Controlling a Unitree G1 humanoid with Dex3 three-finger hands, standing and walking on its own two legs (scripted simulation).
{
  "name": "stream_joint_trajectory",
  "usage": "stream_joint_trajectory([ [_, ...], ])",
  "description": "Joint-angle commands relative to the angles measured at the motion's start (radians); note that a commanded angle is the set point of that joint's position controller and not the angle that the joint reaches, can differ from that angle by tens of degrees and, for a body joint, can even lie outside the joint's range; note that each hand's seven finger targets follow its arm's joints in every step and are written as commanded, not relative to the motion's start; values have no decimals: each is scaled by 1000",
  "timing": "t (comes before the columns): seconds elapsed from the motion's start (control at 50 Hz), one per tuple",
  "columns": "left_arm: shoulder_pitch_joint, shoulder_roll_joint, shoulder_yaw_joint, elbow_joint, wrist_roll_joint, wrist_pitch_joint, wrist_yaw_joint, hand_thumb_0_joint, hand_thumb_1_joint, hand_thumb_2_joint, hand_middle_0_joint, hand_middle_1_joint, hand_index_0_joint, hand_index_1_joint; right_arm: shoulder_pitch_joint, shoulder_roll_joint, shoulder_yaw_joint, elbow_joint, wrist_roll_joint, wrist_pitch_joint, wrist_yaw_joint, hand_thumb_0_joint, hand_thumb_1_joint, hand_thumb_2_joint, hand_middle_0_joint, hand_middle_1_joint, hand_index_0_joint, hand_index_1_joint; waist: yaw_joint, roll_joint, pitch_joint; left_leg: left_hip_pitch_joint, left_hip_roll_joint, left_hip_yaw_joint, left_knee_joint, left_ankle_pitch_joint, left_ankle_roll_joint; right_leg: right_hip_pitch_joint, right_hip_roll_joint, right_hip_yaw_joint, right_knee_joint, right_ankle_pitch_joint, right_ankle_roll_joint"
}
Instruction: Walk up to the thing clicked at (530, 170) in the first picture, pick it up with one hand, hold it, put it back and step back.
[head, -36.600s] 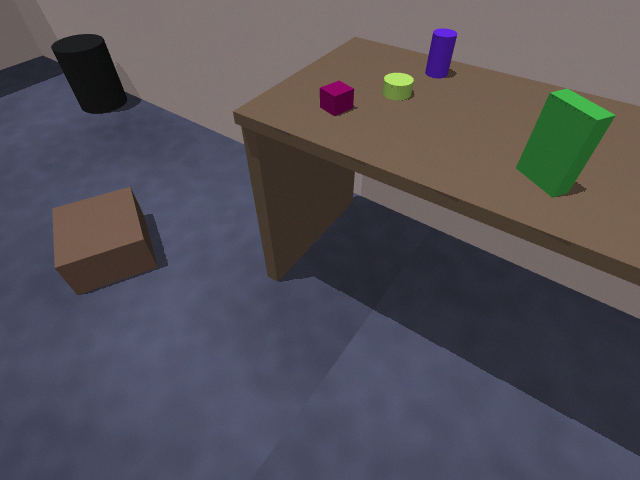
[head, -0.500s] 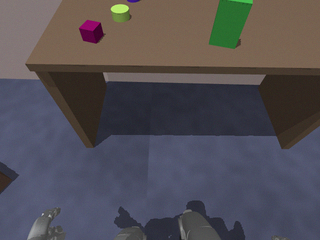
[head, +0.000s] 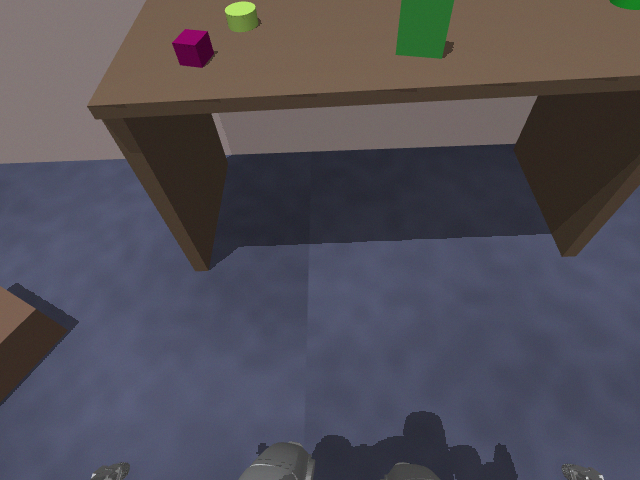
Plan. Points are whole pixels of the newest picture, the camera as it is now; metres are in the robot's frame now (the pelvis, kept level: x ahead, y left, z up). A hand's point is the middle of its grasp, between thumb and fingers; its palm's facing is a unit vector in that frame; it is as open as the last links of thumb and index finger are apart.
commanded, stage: step back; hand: right
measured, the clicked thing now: (425, 13) +0.99 -0.18 +0.07
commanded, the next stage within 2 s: stand in 1.30 s
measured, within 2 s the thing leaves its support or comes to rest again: neither
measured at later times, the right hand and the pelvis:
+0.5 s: hand out of the picture -0.04 -0.28 -0.14, palm faces -0.01 +0.92 -0.39, open 7.4 cm; pelvis -0.14 -0.01 +0.00, yaw -2 degrees
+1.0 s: hand out of the picture -0.05 -0.26 -0.15, palm faces -0.04 +0.93 -0.37, open 7.4 cm; pelvis -0.12 +0.00 +0.01, yaw +1 degrees
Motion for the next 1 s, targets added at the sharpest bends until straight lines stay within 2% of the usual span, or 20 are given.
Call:
stream_joint_trajectory([
  [0.0, -18, 272, 81, -108, -8, -20, 29, 0, 900, 900, -200, -300, -200, -300, -18, -136, -39, -89, -13, -33, -5, 0, -900, -900, 200, 300, 200, 300, 31, -232, -183, -6, 65, 69, -317, -18, 5, 248, -230, 214, -89, 516, -188],
  [0.06, -58, 264, 65, -118, -26, -1, 19, 0, 900, 900, -200, -300, -200, -300, 86, -151, -55, -32, -18, -39, -4, 0, -900, -900, 200, 300, 200, 300, -21, -175, -225, 207, 65, 121, -665, 290, 32, 153, -171, 157, 26, 416, -113],
  [0.08, -31, 226, 50, -123, -30, 0, 13, 0, 900, 900, -200, -300, -200, -300, 82, -201, -70, -33, -27, -40, -6, 0, -900, -900, 200, 300, 200, 300, -10, -63, -237, 295, 202, -74, -678, 370, 80, 6, -108, 128, 95, 224, -62],
  [0.1, -75, 210, 41, -140, -38, -4, 16, 0, 900, 900, -200, -300, -200, -300, 13, -327, -87, -55, -21, -34, 6, 0, -900, -900, 200, 300, 200, 300, -17, 183, -216, 249, 424, -326, -714, 440, 229, -140, 67, -34, 241, -169, -14],
  [0.12, -145, 246, 67, -129, -26, 1, 26, 0, 900, 900, -200, -300, -200, -300, 0, -357, -95, -69, -27, -37, 8, 0, -900, -900, 200, 300, 200, 300, -74, 195, -172, 62, 524, -443, -760, 451, 339, -72, 75, 77, 472, -371, 2],
  [0.18, -40, 224, 66, -59, -44, 6, 12, 0, 900, 900, -200, -300, -200, -300, -90, -240, -55, -69, -33, -51, -7, 0, -900, -900, 200, 300, 200, 300, 20, 48, -139, 76, 367, -159, -667, 493, 242, -95, 110, 166, 612, -235, -21],
  [0.28, -20, 205, 58, -28, -23, -30, -25, 0, 900, 900, -200, -300, -200, -300, -43, -212, -62, -55, -42, -62, 7, 0, -900, -900, 200, 300, 200, 300, -39, 153, -150, 215, 323, -152, -708, -28, 214, -37, 56, 45, 112, -273, 7],
  [0.34, 79, 190, 62, 54, -19, -56, -17, 0, 900, 900, -200, -300, -200, -300, -61, -223, -64, -46, -38, -42, 16, 0, -900, -900, 200, 300, 200, 300, 12, 137, -143, 116, 302, -86, -628, -9, 171, 195, 76, -15, -315, -101, -36],
  [0.36, 104, 229, 77, 75, -7, -69, -11, 0, 900, 900, -200, -300, -200, -300, -36, -172, -50, -46, -34, -41, 17, 0, -900, -900, 200, 300, 200, 300, 18, 40, -152, 17, 249, -31, -495, -7, 123, 307, 34, 100, -343, -92, -55],
  [0.38, 92, 282, 90, 56, 12, -80, -7, 0, 900, 900, -200, -300, -200, -300, -65, -100, -28, -74, -24, -49, 24, 0, -900, -900, 200, 300, 200, 300, 28, -139, -132, -187, 127, 56, -345, -15, 41, 338, -145, 428, -403, -320, -119],
  [0.4, 10, 371, 104, 32, 9, -79, -7, 0, 900, 900, -200, -300, -200, -300, -108, -133, -39, -66, -26, -51, 10, 0, -900, -900, 200, 300, 200, 300, 45, -197, -55, -102, 114, 1, -255, -54, 18, 24, -322, 583, -446, -524, -222],
  [0.44, -92, 278, 73, 9, -4, -94, -8, 0, 900, 900, -200, -300, -200, -300, -79, -164, -49, -19, -8, -62, 23, 0, -900, -900, 200, 300, 200, 300, -17, -73, 33, -15, 114, -38, -213, 66, 14, -48, -240, 427, -421, -423, -185],
  [0.6, -36, 249, 45, 43, -15, -75, -23, 0, 900, 900, -200, -300, -200, -300, -5, -125, -47, 44, -18, -103, 28, 0, -900, -900, 200, 300, 200, 300, -17, -145, -78, 295, 68, 110, -649, 228, 30, 7, -129, 151, -229, -20, -107],
  [0.62, -29, 214, 33, 43, -15, -73, -24, 0, 900, 900, -200, -300, -200, -300, 33, -138, -56, 53, -25, -110, 21, 0, -900, -900, 200, 300, 200, 300, -37, -104, -121, 393, 121, 31, -668, 244, 46, -47, -104, 111, -140, 55, -86],
  [0.66, -47, 203, 34, 56, -38, -65, -21, 0, 900, 900, -200, -300, -200, -300, 51, -250, -74, 57, -24, -116, 22, 0, -900, -900, 200, 300, 200, 300, -38, 83, -157, 318, 403, -373, -808, -131, 216, -97, 25, -14, 86, -242, -25],
  [0.68, -49, 235, 41, 57, -30, -68, -20, 0, 900, 900, -200, -300, -200, -300, 44, -262, -81, 51, -24, -114, 24, 0, -900, -900, 200, 300, 200, 300, -45, 63, -133, 266, 432, -399, -827, -146, 257, -84, 5, 23, 158, -277, -30],
  [0.82, 63, 206, 55, 141, -17, -93, -15, 0, 900, 900, -200, -300, -200, -300, -73, -149, -39, 30, -8, -85, 30, 0, -900, -900, 200, 300, 200, 300, 39, 78, -136, -3, 231, -53, -626, 90, 87, 303, 31, -19, -234, -10, -35],
  [0.86, 69, 329, 80, 136, -8, -99, -9, 0, 900, 900, -200, -300, -200, -300, -81, -99, -28, 22, -8, -78, 24, 0, -900, -900, 200, 300, 200, 300, 52, -171, -82, -138, 53, 56, -329, -22, 28, 234, -252, 416, -441, -439, -152],
  [0.88, -14, 345, 82, 104, -3, -99, -11, 0, 900, 900, -200, -300, -200, -300, -71, -143, -42, 35, -17, -79, 20, 0, -900, -900, 200, 300, 200, 300, 31, -153, -15, -112, 97, 44, -214, -35, 20, 119, -357, 483, -468, -457, -227],
  [0.98, -123, 275, 55, 80, -16, -105, -9, 0, 900, 900, -200, -300, -200, -300, 27, -118, -37, 86, -10, -102, 31, 0, -900, -900, 200, 300, 200, 300, -22, -181, -90, 85, 136, 96, -412, 102, 20, 127, -228, 146, -299, 148, -163],
])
